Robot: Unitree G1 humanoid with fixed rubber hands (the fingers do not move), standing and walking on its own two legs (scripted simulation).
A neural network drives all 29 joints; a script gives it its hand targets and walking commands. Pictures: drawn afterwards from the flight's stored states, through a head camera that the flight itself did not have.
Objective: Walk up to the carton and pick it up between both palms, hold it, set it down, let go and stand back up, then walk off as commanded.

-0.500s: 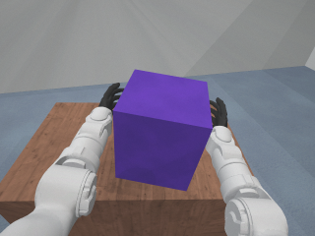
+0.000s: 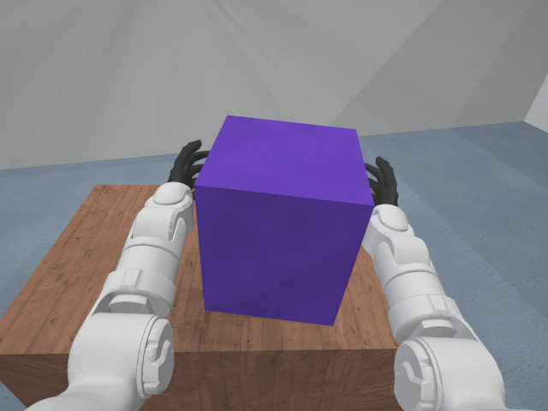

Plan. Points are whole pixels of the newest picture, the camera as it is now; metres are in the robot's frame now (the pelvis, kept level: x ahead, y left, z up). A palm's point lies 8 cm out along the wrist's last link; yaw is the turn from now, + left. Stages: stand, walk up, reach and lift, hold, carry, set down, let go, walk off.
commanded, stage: reach and lift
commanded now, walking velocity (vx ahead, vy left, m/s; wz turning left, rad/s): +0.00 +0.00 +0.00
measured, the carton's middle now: (280, 220) +0.40 +0.02 +0.13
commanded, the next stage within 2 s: hold in 1.16 s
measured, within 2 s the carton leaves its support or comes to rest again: neither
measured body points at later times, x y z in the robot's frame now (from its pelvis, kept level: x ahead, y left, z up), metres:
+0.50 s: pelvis +0.00 +0.00 +0.00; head -0.06 +0.01 +0.45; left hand +0.40 +0.15 +0.20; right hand +0.40 -0.15 +0.19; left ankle +0.03 +0.12 -0.75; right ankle +0.04 -0.15 -0.75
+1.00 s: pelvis -0.01 +0.00 +0.00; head -0.07 +0.01 +0.45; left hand +0.39 +0.15 +0.21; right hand +0.40 -0.15 +0.20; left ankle +0.03 +0.12 -0.75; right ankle +0.04 -0.15 -0.75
